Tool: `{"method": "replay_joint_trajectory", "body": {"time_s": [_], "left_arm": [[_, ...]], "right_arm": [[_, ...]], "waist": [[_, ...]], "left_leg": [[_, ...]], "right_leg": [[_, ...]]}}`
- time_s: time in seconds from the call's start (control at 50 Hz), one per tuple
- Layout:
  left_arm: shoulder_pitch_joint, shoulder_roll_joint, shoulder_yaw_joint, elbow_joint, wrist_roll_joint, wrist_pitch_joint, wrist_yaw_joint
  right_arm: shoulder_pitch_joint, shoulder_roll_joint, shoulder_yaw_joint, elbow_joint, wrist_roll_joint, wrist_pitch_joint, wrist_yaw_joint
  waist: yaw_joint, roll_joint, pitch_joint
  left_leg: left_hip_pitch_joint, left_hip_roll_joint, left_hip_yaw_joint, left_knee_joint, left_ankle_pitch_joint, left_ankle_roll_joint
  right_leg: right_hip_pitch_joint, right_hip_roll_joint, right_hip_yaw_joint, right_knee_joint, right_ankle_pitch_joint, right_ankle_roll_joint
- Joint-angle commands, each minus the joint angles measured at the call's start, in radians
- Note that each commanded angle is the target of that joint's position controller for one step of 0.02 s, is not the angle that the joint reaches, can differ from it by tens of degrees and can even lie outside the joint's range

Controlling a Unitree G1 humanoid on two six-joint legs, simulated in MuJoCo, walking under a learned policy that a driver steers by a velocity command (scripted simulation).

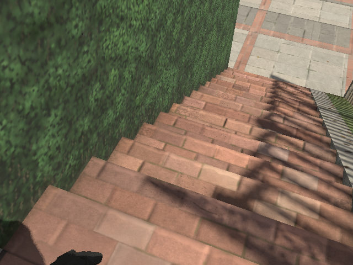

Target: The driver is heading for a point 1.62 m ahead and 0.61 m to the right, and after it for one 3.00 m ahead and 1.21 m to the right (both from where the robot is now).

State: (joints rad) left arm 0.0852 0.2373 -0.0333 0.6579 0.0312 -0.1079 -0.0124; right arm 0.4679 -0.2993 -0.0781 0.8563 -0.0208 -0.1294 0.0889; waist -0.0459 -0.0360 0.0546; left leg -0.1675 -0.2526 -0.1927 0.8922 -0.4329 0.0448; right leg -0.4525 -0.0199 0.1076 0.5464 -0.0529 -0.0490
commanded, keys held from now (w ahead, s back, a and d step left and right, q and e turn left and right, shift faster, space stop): e+shift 0.72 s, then shift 0.28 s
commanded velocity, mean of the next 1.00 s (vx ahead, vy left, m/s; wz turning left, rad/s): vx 0.08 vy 0.00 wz -0.50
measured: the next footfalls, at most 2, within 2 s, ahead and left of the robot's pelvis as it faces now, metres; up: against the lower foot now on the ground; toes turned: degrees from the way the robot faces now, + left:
left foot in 0.24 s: +0.19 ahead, +0.09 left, +0.00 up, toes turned -5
right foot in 0.60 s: +0.13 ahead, -0.17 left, +0.00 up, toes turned -24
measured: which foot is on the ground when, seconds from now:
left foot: up 0.00-0.22, down 0.24-0.60, up 0.62-1.00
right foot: down 0.00-0.24, up 0.26-0.58, down 0.60-1.00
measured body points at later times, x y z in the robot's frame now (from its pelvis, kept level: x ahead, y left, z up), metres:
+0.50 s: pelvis +0.12 -0.02 +0.02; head +0.14 -0.01 +0.47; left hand +0.26 +0.23 -0.10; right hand +0.23 -0.30 -0.07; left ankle +0.15 +0.09 -0.72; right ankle +0.10 -0.13 -0.67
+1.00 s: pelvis +0.16 -0.06 +0.02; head +0.17 -0.07 +0.47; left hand +0.46 +0.07 -0.04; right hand +0.08 -0.35 -0.09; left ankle +0.24 +0.04 -0.70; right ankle +0.09 -0.15 -0.72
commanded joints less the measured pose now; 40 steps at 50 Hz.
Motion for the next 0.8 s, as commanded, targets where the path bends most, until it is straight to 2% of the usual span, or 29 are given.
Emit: {"method": "replay_joint_trajectory", "body": {"time_s": [0.02,0.06,0.08,0.1,0.12,0.14,0.16,0.2,0.22,0.24,0.26,0.28,0.32,0.34,0.38,0.44,0.46,0.48,0.5,0.54,0.58,0.6,0.62,0.64,0.66,0.7,0.72,0.74,0.8], "left_arm": [[0.328,0.219,0.098,0.047,0.009,0.011,0.026],[0.203,0.073,0.059,0.045,-0.023,0.005,0.031],[0.119,0.1,0.051,0.026,-0.013,-0.007,0.008],[0.121,0.093,0.053,0.045,-0.03,-0.018,0.012],[0.113,0.151,0.067,0.056,-0.029,-0.027,0.016],[0.253,0.148,0.081,0.13,0.009,0.019,0.036],[0.294,0.177,0.09,0.134,0.004,0.045,0.038],[0.222,0.226,0.113,0.079,-0.019,0.074,0.029],[0.203,0.198,0.111,0.053,-0.026,0.077,0.021],[0.221,0.121,0.095,0.023,-0.041,0.077,0.012],[0.319,0.073,0.084,-0.004,-0.049,0.088,0.026],[0.299,0.169,0.107,0.004,-0.012,0.11,0.032],[0.336,0.155,0.122,0.032,-0.006,0.138,0.029],[0.362,0.155,0.128,0.043,-0.009,0.148,0.024],[0.371,0.149,0.133,0.038,-0.018,0.16,0.013],[0.279,0.102,0.121,-0.017,-0.027,0.168,-0.01],[0.321,-0.024,0.047,-0.022,0.037,0.105,-0.054],[0.296,-0.02,0.051,-0.017,0.035,0.083,-0.077],[0.274,0.021,0.059,-0.023,0.022,0.074,-0.094],[0.251,0.1,0.085,-0.036,0.009,0.065,-0.107],[0.217,0.147,0.115,-0.054,-0.01,0.046,-0.101],[0.225,0.173,0.135,-0.047,-0.008,0.033,-0.093],[0.3,0.296,0.169,-0.041,-0.008,0.016,-0.065],[0.365,0.364,0.182,-0.047,0.002,-0.015,-0.059],[0.413,0.317,0.193,0.012,0.039,-0.046,-0.044],[0.36,0.248,0.176,0.025,0.008,-0.053,-0.04],[0.282,0.222,0.16,0.008,-0.014,-0.043,-0.041],[0.199,0.222,0.153,-0.03,-0.021,-0.027,-0.041],[0.115,0.236,0.147,-0.09,-0.004,-0.013,-0.032]], "right_arm": [[-0.002,-0.048,0.001,-0.162,0.039,0.054,-0.11],[-0.053,-0.037,0.011,-0.137,0.001,0.093,-0.115],[-0.098,-0.059,0.039,-0.212,-0.088,0.052,-0.089],[-0.159,-0.026,0.053,-0.221,-0.098,0.045,-0.079],[-0.155,0.037,0.088,-0.229,-0.077,0.042,-0.065],[-0.229,0.03,0.063,-0.233,0.045,0.095,-0.081],[-0.219,0.011,0.065,-0.232,0.059,0.124,-0.093],[-0.141,-0.008,0.064,-0.227,0.04,0.152,-0.103],[-0.126,-0.061,0.051,-0.233,0.019,0.151,-0.112],[-0.12,-0.122,0.037,-0.251,-0.011,0.143,-0.116],[-0.151,-0.222,0.012,-0.289,-0.009,0.151,-0.119],[-0.178,-0.18,0.012,-0.289,0.006,0.161,-0.122],[-0.33,-0.056,0.047,-0.301,0.015,0.151,-0.126],[-0.367,-0.045,0.05,-0.308,0.013,0.143,-0.131],[-0.372,-0.042,0.046,-0.304,0.005,0.132,-0.135],[-0.342,-0.04,0.036,-0.285,0.0,0.123,-0.138],[-0.368,-0.13,-0.003,-0.279,-0.051,0.076,-0.144],[-0.359,-0.168,-0.033,-0.283,-0.033,0.056,-0.157],[-0.364,-0.164,-0.039,-0.284,-0.023,0.046,-0.168],[-0.347,-0.149,-0.042,-0.269,-0.03,0.037,-0.173],[-0.334,-0.131,-0.038,-0.243,-0.03,0.022,-0.182],[-0.286,-0.104,-0.03,-0.224,-0.03,0.018,-0.181],[-0.218,-0.003,-0.004,-0.27,-0.024,0.014,-0.191],[-0.304,0.039,0.024,-0.36,-0.014,-0.016,-0.192],[-0.413,-0.025,0.013,-0.345,0.008,-0.012,-0.187],[-0.382,-0.122,-0.021,-0.314,-0.01,0.013,-0.189],[-0.358,-0.129,-0.019,-0.299,-0.024,0.023,-0.189],[-0.317,-0.121,-0.013,-0.285,-0.033,0.03,-0.182],[-0.221,-0.1,0.002,-0.224,-0.017,0.057,-0.143]], "waist": [[0.093,-0.108,-0.384],[0.045,-0.066,-0.213],[0.043,-0.119,-0.182],[0.031,-0.04,-0.178],[0.0,0.02,-0.18],[0.051,-0.075,-0.145],[0.041,-0.082,-0.151],[-0.052,-0.098,-0.154],[-0.068,-0.063,-0.155],[-0.062,0.093,-0.198],[-0.026,0.314,-0.287],[-0.034,0.234,-0.24],[0.063,0.198,-0.08],[0.084,0.217,-0.079],[0.099,0.179,-0.094],[0.079,0.165,-0.106],[0.108,0.063,-0.094],[0.067,0.049,-0.071],[0.044,0.079,-0.071],[0.038,0.091,-0.084],[0.046,0.101,-0.107],[0.045,0.053,-0.128],[0.026,-0.185,-0.261],[0.068,-0.166,-0.263],[0.136,-0.027,-0.117],[0.105,-0.082,-0.13],[0.065,-0.078,-0.103],[0.024,-0.057,-0.1],[0.002,-0.048,-0.134]], "left_leg": [[-0.499,0.051,0.089,0.576,-0.169,-0.063],[-0.494,0.133,0.032,0.481,-0.082,-0.057],[-0.525,0.272,0.014,0.396,-0.215,-0.11],[-0.383,0.338,0.023,0.23,-0.262,-0.134],[-0.177,0.336,0.135,-0.008,-0.172,-0.179],[-0.141,0.172,0.253,-0.121,0.069,-0.121],[-0.099,0.16,0.223,-0.188,0.157,-0.1],[0.061,0.149,0.218,-0.35,0.315,-0.06],[0.166,0.215,0.171,-0.399,0.364,-0.034],[0.242,0.459,-0.009,-0.459,0.441,0.019],[0.204,0.752,-0.218,-0.524,0.557,0.127],[0.087,0.725,-0.201,-0.544,0.57,0.209],[-0.019,0.59,-0.024,-0.569,0.61,0.188],[-0.025,0.552,0.055,-0.564,0.691,0.175],[-0.023,0.535,0.151,-0.538,0.807,0.172],[0.019,0.539,0.212,-0.51,0.707,0.146],[-0.044,0.605,0.174,-0.635,0.453,0.18],[-0.06,0.602,0.153,-0.654,0.288,0.181],[-0.038,0.602,0.158,-0.657,0.238,0.185],[0.011,0.634,0.161,-0.635,0.245,0.178],[0.013,0.623,0.22,-0.55,0.19,0.113],[-0.017,0.587,0.267,-0.468,0.142,0.056],[-0.132,0.42,0.448,-0.16,-0.051,-0.086],[-0.38,0.247,0.317,-0.058,-0.304,-0.156],[-0.506,0.276,0.174,0.021,-0.29,-0.157],[-0.528,0.295,0.133,0.199,-0.231,-0.143],[-0.487,0.3,0.113,0.212,-0.18,-0.13],[-0.431,0.3,0.115,0.202,-0.115,-0.128],[-0.324,0.279,0.162,0.129,0.062,-0.142]], "right_leg": [[0.748,-0.407,0.463,0.023,1.263,-0.275],[0.483,-0.278,0.351,-0.116,0.746,-0.193],[0.386,-0.304,0.294,-0.149,0.836,-0.258],[0.236,-0.237,0.282,-0.147,0.786,-0.193],[0.053,-0.099,0.146,-0.156,0.805,-0.136],[0.094,-0.061,0.175,-0.192,0.726,-0.117],[0.111,-0.046,0.177,-0.166,0.628,-0.089],[0.016,-0.027,0.223,-0.11,0.348,-0.041],[-0.091,0.007,0.236,-0.06,0.099,0.002],[-0.165,0.054,0.169,0.089,-0.252,0.047],[-0.176,0.148,-0.005,0.344,-0.638,0.064],[-0.156,0.073,-0.054,0.523,-0.599,0.071],[-0.168,0.033,-0.078,0.622,-0.494,0.087],[-0.154,0.031,-0.098,0.659,-0.445,0.097],[-0.127,0.026,-0.119,0.681,-0.385,0.103],[-0.099,-0.006,-0.127,0.494,-0.316,0.087],[-0.013,-0.124,-0.059,0.333,-0.254,0.086],[0.036,-0.099,-0.098,0.279,-0.306,0.099],[0.036,-0.081,-0.127,0.246,-0.299,0.096],[0.072,-0.072,-0.135,0.131,-0.277,0.06],[0.184,-0.013,-0.178,-0.047,-0.088,-0.016],[0.286,0.007,-0.165,-0.128,0.089,-0.072],[0.521,-0.23,0.14,-0.161,0.61,-0.303],[0.633,-0.383,0.476,-0.19,0.64,-0.459],[0.589,-0.337,0.367,-0.182,0.554,-0.35],[0.54,-0.271,0.262,-0.181,0.487,-0.276],[0.433,-0.256,0.247,-0.209,0.442,-0.255],[0.336,-0.238,0.227,-0.242,0.386,-0.241],[0.234,-0.189,0.175,-0.262,0.325,-0.226]]}}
